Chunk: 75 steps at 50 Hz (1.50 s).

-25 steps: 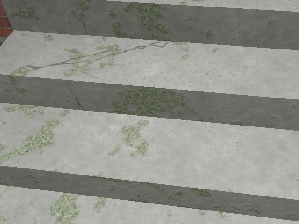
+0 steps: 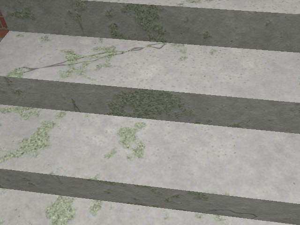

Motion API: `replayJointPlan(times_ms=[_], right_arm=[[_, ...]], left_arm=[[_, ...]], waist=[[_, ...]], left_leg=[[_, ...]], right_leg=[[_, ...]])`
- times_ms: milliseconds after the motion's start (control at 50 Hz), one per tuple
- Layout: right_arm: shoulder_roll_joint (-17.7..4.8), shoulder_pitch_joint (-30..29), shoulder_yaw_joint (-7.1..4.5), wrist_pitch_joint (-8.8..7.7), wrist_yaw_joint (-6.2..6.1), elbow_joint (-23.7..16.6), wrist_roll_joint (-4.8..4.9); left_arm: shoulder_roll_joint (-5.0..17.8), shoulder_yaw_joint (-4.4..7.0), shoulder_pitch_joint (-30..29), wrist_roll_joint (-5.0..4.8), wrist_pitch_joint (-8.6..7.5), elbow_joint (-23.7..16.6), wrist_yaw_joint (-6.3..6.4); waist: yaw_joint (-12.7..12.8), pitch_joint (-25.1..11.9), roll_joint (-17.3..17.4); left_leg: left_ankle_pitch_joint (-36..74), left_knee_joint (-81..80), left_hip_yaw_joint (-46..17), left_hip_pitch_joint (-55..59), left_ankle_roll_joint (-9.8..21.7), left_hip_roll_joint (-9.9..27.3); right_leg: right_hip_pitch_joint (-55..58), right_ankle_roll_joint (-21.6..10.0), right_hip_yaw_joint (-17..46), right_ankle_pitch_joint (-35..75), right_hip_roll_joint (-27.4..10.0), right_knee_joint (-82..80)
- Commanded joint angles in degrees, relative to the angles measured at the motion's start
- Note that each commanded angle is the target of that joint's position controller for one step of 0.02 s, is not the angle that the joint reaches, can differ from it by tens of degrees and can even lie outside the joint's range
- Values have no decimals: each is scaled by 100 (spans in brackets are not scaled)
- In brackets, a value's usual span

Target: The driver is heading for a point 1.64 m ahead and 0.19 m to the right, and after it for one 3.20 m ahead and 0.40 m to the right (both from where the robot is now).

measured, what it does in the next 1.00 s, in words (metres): climbs: right foot 0.17 m higher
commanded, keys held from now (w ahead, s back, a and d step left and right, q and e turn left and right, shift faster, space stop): w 1.00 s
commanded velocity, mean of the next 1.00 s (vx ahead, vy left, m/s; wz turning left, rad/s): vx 0.40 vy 0.00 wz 0.00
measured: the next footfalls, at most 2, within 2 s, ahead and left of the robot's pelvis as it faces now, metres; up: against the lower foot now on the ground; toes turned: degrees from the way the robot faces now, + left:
right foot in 0.68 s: +0.34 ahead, -0.13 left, +0.17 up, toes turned -5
left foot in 1.22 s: +0.66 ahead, +0.04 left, +0.34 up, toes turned +1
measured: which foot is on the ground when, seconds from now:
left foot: down 0.00-0.70, up 0.72-1.00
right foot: down 0.00-0.32, up 0.34-0.66, down 0.68-1.00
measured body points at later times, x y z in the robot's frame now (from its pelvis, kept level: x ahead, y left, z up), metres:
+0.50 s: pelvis +0.10 +0.01 +0.00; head +0.12 +0.00 +0.45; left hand +0.23 +0.22 -0.13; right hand +0.00 -0.22 -0.15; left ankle +0.03 +0.10 -0.74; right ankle +0.05 -0.10 -0.44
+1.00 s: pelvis +0.35 -0.06 +0.16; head +0.36 -0.08 +0.61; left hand +0.22 +0.13 +0.02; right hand +0.51 -0.27 +0.04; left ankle +0.43 +0.10 -0.25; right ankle +0.30 -0.12 -0.57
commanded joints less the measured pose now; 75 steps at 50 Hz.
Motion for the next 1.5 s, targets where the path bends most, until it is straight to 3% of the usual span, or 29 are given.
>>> replayJointPlan(times_ms=[20,180,280,340,380,500,560,600,640,660,700,720,740,780,820,860,920,980,1040,1100,1140,1200,1240,1260,1280,1300,1320,1400,1500], right_arm=[[32,621,126,-105,16,34,-130],[-143,222,64,-316,122,-476,-56],[-33,783,69,-568,183,-550,-87],[-956,2190,-272,-553,76,-165,-47],[-872,2319,-269,-457,31,3,-163],[-352,1985,19,-633,235,438,-271],[-409,1221,253,-676,283,431,-27],[-335,870,334,-609,110,269,224],[-1360,1245,139,-807,148,17,414],[-1944,1224,-83,-856,179,4,400],[-1644,1179,-236,-810,318,-145,206],[-696,1110,-152,-813,572,-636,136],[-701,1266,-277,-625,1224,-76,-333],[-416,479,-238,-642,951,-655,39],[7,750,50,-488,838,-812,-167],[-118,898,113,-296,744,-888,-91],[-253,-158,182,-452,821,-1397,95],[49,-1339,484,-444,634,-1732,-8],[-254,-2320,497,-284,558,-2192,5],[-7,-3233,589,94,628,-2520,-200],[-12,-3357,612,197,855,-2784,-253],[-395,-2770,472,253,980,-2677,-182],[-585,-1032,332,113,770,-2090,-178],[-835,253,293,139,697,-1448,49],[-1199,1831,131,174,645,-803,-291],[-1301,2419,-8,-14,589,-601,-459],[-1193,1669,12,-250,582,-328,-361],[590,-143,448,-565,730,121,-324],[234,624,406,-654,635,283,-817]], left_arm=[[-5,-106,506,120,-51,-42,78],[505,87,717,79,-131,-356,15],[526,172,427,14,-174,-527,22],[14,28,-34,-89,-376,-855,-120],[242,179,-358,89,-343,-866,-156],[-750,-200,-2332,12,-217,-2493,-58],[-683,-505,-3164,-39,-203,-3454,-128],[-540,-605,-2716,-91,-97,-3516,-210],[-163,-374,-1033,-144,2,-2788,-109],[91,-235,-177,-50,51,-2518,-77],[813,76,489,296,-55,-2106,-128],[1623,305,683,201,19,-1768,-6],[1544,157,2170,560,270,-1596,-370],[788,181,882,288,80,-868,-820],[-447,-206,-422,328,-111,-558,-884],[-718,-381,-917,507,-326,-372,-891],[-257,-335,-746,628,-645,-419,-663],[-129,-397,1833,831,-439,441,-544],[82,-456,2261,962,-494,595,-823],[-40,-522,2370,640,-486,598,-956],[336,-478,1473,409,-601,360,-1046],[1411,-196,1906,102,-726,395,-1036],[1605,60,1690,402,-625,417,-1034],[1034,-43,2203,784,-634,302,-1171],[479,-63,1908,631,-496,294,-1262],[582,107,1279,205,-447,237,-1248],[420,129,654,121,-453,-44,-1091],[-109,-140,-115,290,-204,-927,-693],[-237,-454,-1681,-13,-184,-1743,-668]], waist=[[-66,221,57],[147,867,-505],[-179,648,-472],[-723,-86,1618],[-689,175,614],[-191,642,244],[349,1274,-41],[480,981,69],[933,-1106,763],[1285,-1806,1233],[1392,-2344,946],[1077,-2136,-1701],[2000,-893,-1618],[784,122,1],[-103,-302,431],[-673,-270,483],[-708,-615,-400],[197,-70,-390],[361,-207,-368],[440,-11,-579],[-237,-398,-1050],[-455,-819,-1423],[-901,-1686,-1201],[-871,-3122,-39],[-1432,-2866,1314],[-1575,-1745,1143],[-1049,-829,682],[492,-746,-442],[422,-237,222]], left_leg=[[-670,-614,-600,272,112,571],[-1612,516,-142,-999,480,66],[-864,668,-6,-516,588,64],[1037,-1091,-2672,2392,1268,1603],[871,-1103,-2816,2366,1962,2062],[-1496,-1417,-1664,1569,1035,1985],[-2089,-2519,-541,-625,595,1350],[933,-3512,137,-2574,1018,764],[7976,-1734,259,-914,1232,1060],[9273,-509,170,559,1099,1321],[7872,2717,-193,991,876,1170],[1336,5307,-361,-1462,543,-307],[1458,8906,-3078,-3932,1108,-1196],[2151,9934,-3060,-5584,1636,-1093],[2051,10350,-2857,-5732,1844,-808],[2263,10039,-2399,-6010,1818,-439],[1420,9278,-608,-4708,1360,-133],[204,10501,-1232,-7857,1535,-250],[993,8684,-716,-8205,1421,95],[562,7946,296,-7272,1173,546],[135,6749,931,-4050,1210,142],[-1424,4548,1141,-3600,654,-701],[-585,3646,250,-1684,1014,-595],[-22,2928,-1921,1172,1788,40],[-28,888,-4534,2186,2559,1101],[-1302,-27,-5679,1144,2370,1423],[-1920,126,-4970,576,1909,1311],[695,114,-1598,-507,1187,810],[-645,-861,-984,-1403,1084,735]], right_leg=[[-342,-162,612,-189,-565,-718],[-295,-867,1413,-1801,-887,-795],[-160,-1128,1545,886,-1355,-411],[-2333,-380,-260,245,89,2911],[-3805,-282,-127,-1301,-17,6440],[-7733,-870,586,-2258,-231,11614],[-6793,-758,-122,-1936,-603,9044],[-3166,-616,-872,-1025,-544,6254],[-710,-558,-1022,-486,241,5895],[-893,-610,-815,-676,311,5168],[-458,-939,1013,-2033,48,3065],[326,-1594,4858,-1268,-1672,493],[-5,-1872,6769,-1967,-1722,-484],[-931,-1400,4649,-1368,-1553,-12],[-1511,-1407,3399,-1485,-1361,103],[-2008,-716,1965,-637,-1126,-169],[-3093,-401,-135,309,-238,-525],[-217,-723,1239,4,-1083,-589],[582,-861,1171,-4,-1249,-929],[-149,-1115,1061,653,-1549,-1855],[-1994,-1401,322,5449,-1478,-1887],[785,-1476,220,10038,-1837,-724],[836,-1026,261,11238,-1886,993],[-1239,-916,878,9799,-1417,2442],[-3103,-695,1118,2524,32,4913],[-4382,-787,2256,2059,543,8429],[-5656,-951,2352,2069,547,9700],[-6285,-1563,1654,1505,3,9742],[-7090,-1630,579,-206,-403,10701]])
